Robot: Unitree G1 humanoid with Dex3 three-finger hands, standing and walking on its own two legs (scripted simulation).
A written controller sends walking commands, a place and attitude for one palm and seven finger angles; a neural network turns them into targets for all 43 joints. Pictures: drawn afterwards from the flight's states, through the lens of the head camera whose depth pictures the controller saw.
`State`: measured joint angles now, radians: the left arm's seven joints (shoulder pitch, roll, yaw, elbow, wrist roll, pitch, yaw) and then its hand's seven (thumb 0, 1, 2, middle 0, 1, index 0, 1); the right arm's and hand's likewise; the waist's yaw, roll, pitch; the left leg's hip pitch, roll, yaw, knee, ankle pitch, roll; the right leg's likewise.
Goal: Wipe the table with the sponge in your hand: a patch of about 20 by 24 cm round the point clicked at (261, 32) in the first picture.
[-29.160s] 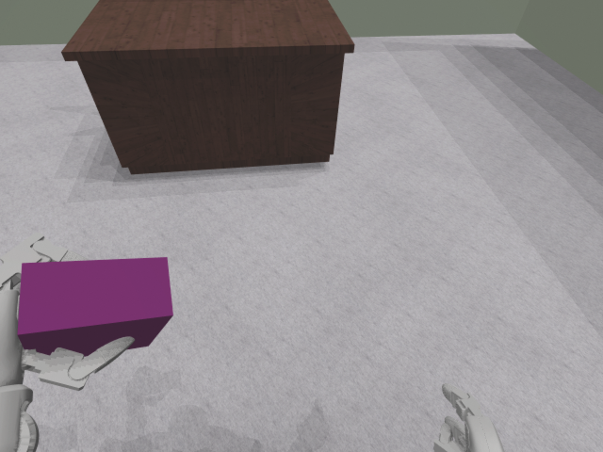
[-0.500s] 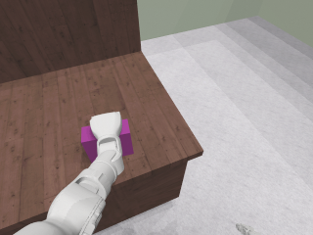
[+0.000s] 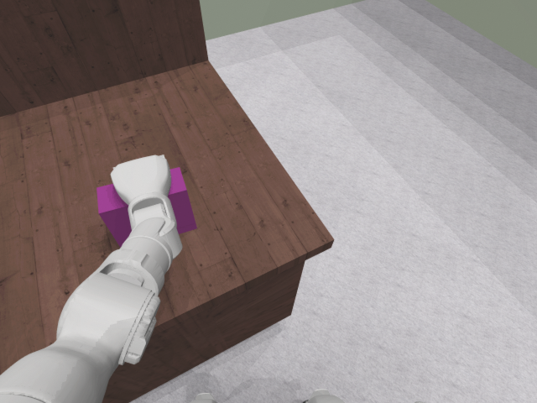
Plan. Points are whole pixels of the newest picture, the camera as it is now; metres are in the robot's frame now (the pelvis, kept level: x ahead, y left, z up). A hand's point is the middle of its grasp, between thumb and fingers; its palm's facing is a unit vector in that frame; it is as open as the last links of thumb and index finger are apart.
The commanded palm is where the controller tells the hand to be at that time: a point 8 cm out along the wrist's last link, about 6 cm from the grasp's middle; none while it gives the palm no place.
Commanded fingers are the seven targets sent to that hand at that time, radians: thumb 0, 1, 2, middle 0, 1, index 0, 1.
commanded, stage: wipe forward along the third lane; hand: left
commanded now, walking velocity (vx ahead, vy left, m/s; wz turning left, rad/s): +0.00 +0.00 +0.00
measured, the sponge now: (153, 215) +0.44 +0.20 -0.04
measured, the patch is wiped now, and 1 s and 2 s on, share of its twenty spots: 0.95 1.00 1.00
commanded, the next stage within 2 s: wipe back along the third lane in 0.56 s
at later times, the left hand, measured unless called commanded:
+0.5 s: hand (141, 178) +0.49 +0.22 +0.00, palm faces -0.09 +0.00 -1.00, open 9.8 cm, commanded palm +0.48 +0.22 +0.03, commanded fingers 0.00 0.10 1.30 -1.20 -1.60 -1.20 -1.60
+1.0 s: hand (137, 177) +0.49 +0.23 +0.00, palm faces -0.07 +0.00 -1.00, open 9.8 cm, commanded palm +0.45 +0.20 +0.03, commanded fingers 0.00 0.10 1.30 -1.20 -1.60 -1.20 -1.60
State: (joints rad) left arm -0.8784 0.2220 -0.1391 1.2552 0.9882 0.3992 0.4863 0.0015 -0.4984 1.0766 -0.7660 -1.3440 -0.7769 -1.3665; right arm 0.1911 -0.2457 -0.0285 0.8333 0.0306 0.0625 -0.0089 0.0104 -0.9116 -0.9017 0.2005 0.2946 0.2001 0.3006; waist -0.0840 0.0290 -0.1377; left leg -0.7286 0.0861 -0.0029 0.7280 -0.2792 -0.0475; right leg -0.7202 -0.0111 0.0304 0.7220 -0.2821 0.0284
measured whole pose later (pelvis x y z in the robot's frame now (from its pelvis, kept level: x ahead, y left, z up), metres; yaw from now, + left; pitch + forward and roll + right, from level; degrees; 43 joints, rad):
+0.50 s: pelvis +0.01 +0.02 -0.01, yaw +0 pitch +20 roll -2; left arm -1.01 0.30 -0.10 1.33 1.01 0.40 0.46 0.00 -0.50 1.08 -0.77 -1.34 -0.78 -1.37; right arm 0.20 -0.24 -0.02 0.81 0.02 0.06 0.01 0.01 -0.91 -0.90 0.20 0.29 0.20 0.30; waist -0.13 0.02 -0.14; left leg -0.82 0.08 -0.01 0.80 -0.32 -0.03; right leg -0.79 -0.02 0.03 0.75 -0.30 0.05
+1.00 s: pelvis +0.03 +0.02 +0.00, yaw +0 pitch +20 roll -2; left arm -0.90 0.27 -0.17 1.21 0.98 0.42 0.46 -0.01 -0.49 1.07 -0.76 -1.35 -0.76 -1.38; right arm 0.27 -0.22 -0.04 0.83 0.02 0.11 0.05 0.01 -0.91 -0.90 0.20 0.29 0.20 0.30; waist -0.09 0.03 -0.17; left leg -0.78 0.09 -0.01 0.79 -0.35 -0.03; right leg -0.74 -0.01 0.03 0.71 -0.32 0.05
